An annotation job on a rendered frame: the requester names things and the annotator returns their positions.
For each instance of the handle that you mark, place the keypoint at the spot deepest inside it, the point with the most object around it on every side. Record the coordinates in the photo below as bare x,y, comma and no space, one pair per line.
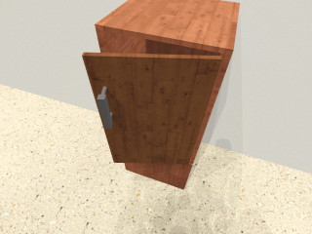
106,115

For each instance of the cupboard door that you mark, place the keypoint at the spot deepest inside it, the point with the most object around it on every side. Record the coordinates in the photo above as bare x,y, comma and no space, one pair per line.
158,103

